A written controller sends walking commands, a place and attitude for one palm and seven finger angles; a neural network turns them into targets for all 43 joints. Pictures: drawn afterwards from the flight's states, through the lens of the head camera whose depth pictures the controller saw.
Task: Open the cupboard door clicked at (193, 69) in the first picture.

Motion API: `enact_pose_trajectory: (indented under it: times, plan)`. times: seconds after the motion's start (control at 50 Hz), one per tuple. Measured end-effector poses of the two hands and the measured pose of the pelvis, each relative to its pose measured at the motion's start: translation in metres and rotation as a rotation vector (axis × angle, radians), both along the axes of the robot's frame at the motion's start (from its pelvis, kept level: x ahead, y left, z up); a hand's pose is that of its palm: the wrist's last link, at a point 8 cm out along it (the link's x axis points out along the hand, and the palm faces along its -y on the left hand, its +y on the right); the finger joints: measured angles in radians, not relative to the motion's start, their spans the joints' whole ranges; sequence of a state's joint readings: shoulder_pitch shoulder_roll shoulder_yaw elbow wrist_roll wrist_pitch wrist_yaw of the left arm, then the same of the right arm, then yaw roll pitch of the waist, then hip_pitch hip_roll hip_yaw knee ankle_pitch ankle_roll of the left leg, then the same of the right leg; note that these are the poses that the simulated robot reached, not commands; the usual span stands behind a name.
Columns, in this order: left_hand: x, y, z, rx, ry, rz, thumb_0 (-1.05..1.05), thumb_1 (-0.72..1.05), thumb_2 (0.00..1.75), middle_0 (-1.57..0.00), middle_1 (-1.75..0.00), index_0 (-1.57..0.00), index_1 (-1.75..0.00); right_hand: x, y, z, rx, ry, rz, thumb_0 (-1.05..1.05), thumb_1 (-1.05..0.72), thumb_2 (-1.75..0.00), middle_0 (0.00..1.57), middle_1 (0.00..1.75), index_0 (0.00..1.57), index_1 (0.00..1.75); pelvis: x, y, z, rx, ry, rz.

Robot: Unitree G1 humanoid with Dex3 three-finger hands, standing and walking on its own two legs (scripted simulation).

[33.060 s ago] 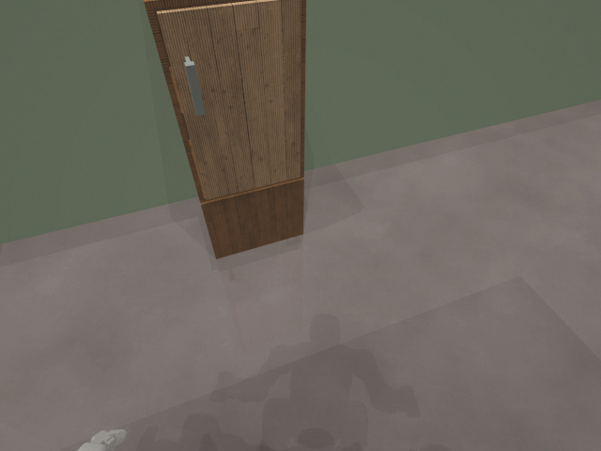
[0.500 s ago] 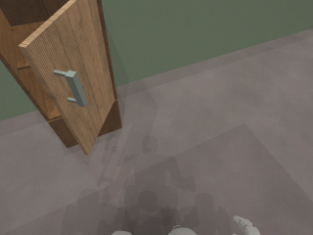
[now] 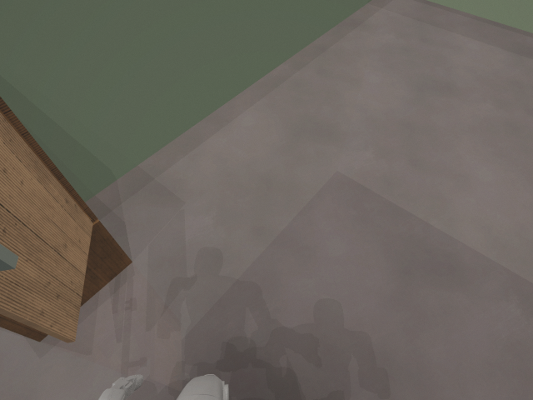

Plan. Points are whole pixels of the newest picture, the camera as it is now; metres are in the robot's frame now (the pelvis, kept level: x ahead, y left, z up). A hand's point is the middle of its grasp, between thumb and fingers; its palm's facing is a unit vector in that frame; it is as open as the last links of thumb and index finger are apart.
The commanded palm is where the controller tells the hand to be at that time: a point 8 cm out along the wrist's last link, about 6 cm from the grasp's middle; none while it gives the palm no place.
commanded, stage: walk to a spot facing it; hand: left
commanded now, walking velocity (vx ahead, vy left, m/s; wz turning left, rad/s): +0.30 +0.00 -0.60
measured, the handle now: out of the picture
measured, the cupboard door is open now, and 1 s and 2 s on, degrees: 50 50 50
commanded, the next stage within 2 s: turn to face it in 1.70 s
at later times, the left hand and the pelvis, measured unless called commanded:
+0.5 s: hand (206, 294) +0.31 +0.14 -0.16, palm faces -0.37 -0.92 -0.15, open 7.4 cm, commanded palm none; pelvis +0.14 +0.00 +0.00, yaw -19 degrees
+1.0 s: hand (251, 250) +0.41 +0.05 -0.16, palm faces -0.38 -0.90 -0.22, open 7.3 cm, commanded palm none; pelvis +0.34 -0.12 +0.01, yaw -28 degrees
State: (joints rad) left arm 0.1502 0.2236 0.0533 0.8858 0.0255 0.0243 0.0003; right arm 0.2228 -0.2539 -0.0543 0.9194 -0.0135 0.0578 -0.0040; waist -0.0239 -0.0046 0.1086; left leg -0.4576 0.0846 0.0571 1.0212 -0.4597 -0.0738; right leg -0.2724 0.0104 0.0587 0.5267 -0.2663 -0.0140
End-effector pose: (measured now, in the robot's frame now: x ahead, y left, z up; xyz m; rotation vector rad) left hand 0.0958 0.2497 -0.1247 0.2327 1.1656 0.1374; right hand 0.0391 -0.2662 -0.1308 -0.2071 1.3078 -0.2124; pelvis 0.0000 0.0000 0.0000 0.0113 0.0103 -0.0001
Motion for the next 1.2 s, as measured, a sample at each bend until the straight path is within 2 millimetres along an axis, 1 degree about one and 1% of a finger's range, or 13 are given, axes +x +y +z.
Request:
enact_pose_trajectory:
  times: [0.18,0.26,0.34,0.42,0.5,0.62,0.66,0.7,0.8,0.9,1.12,1.16,1.2]
  plan:
    - [0.021,0.016,-0.025,-0.076,0.081,-0.064,0.0,0.9,0.89,-0.2,-0.3,-0.21,-0.3,0.041,0.031,0.011,-0.038,-0.179,-0.054,0.01,-0.9,-0.9,0.2,0.3,0.2,0.3,0.038,0.031,-0.009,-0.031,0.009,-0.118]
    - [0.061,0.019,-0.02,-0.085,0.086,-0.124,0.0,0.91,0.89,-0.2,-0.3,-0.2,-0.3,0.021,0.048,0.018,-0.033,-0.125,-0.115,0.01,-0.9,-0.9,0.2,0.3,0.2,0.3,0.06,0.033,0.0,-0.039,0.008,-0.168]
    - [0.114,0.008,-0.01,-0.095,0.043,-0.182,0.01,0.91,0.89,-0.2,-0.3,-0.2,-0.3,-0.009,0.064,0.021,-0.002,-0.002,-0.193,0.01,-0.9,-0.9,0.2,0.3,0.2,0.3,0.083,0.029,0.008,-0.042,0.017,-0.219]
    - [0.169,-0.02,-0.007,-0.101,0.024,-0.268,0.0,0.91,0.9,-0.19,-0.3,-0.2,-0.3,-0.037,0.078,0.018,0.039,0.11,-0.298,0.01,-0.9,-0.9,0.2,0.3,0.2,0.3,0.108,0.02,0.008,-0.038,0.018,-0.276]
    - [0.23,-0.065,-0.009,-0.107,0.008,-0.372,0.0,0.91,0.9,-0.19,-0.3,-0.2,-0.3,-0.057,0.088,0.011,0.09,0.216,-0.402,0.01,-0.9,-0.9,0.2,0.3,0.2,0.3,0.137,0.002,0.001,-0.023,0.016,-0.324]
    - [0.319,-0.144,-0.018,-0.105,-0.106,-0.475,0.0,0.91,0.9,-0.19,-0.3,-0.2,-0.3,-0.057,0.078,-0.011,0.184,0.356,-0.506,0.01,-0.9,-0.9,0.2,0.3,0.2,0.3,0.188,-0.047,-0.024,-0.002,0.006,-0.369]
    - [0.33,-0.158,-0.019,-0.098,-0.125,-0.464,0.0,0.91,0.89,-0.19,-0.3,-0.2,-0.3,-0.037,0.06,-0.018,0.191,0.349,-0.526,0.01,-0.9,-0.9,0.2,0.3,0.2,0.3,0.199,-0.06,-0.024,-0.005,-0.008,-0.39]
    - [0.331,-0.164,-0.016,-0.083,-0.092,-0.456,0.0,0.91,0.89,-0.2,-0.3,-0.2,-0.3,-0.002,0.034,-0.02,0.169,0.281,-0.531,0.01,-0.9,-0.9,0.2,0.3,0.2,0.3,0.21,-0.07,-0.017,-0.009,-0.017,-0.403]
    - [0.326,-0.163,-0.004,-0.024,0.016,-0.42,-0.01,0.94,0.89,-0.2,-0.3,-0.2,-0.3,0.109,-0.035,-0.01,0.095,0.021,-0.496,0.01,-0.91,-0.9,0.2,0.3,0.2,0.3,0.244,-0.093,0.002,0.004,-0.003,-0.441]
    - [0.331,-0.154,0.002,0.01,0.09,-0.386,-0.02,0.94,0.89,-0.2,-0.3,-0.2,-0.3,0.208,-0.084,0.001,0.062,-0.151,-0.44,0.01,-0.91,-0.9,0.2,0.3,0.19,0.3,0.287,-0.111,0.008,-0.001,0.009,-0.466]
    - [0.344,-0.158,-0.021,-0.013,0.344,-0.294,0.0,0.91,0.89,-0.2,-0.3,-0.2,-0.3,0.396,-0.134,0.009,0.018,-0.299,-0.336,0.01,-0.91,-0.9,0.2,0.3,0.19,0.3,0.409,-0.137,-0.006,-0.012,0.002,-0.502]
    - [0.359,-0.16,-0.03,-0.019,0.39,-0.302,0.0,0.91,0.89,-0.2,-0.3,-0.2,-0.3,0.416,-0.137,0.004,-0.008,-0.324,-0.342,0.01,-0.9,-0.9,0.2,0.3,0.2,0.3,0.432,-0.139,-0.015,-0.02,0.0,-0.521]
    - [0.385,-0.167,-0.033,-0.02,0.399,-0.332,0.0,0.91,0.89,-0.2,-0.3,-0.2,-0.3,0.42,-0.136,0.004,-0.014,-0.314,-0.37,0.01,-0.9,-0.9,0.2,0.3,0.2,0.3,0.45,-0.143,-0.014,-0.013,-0.014,-0.541]
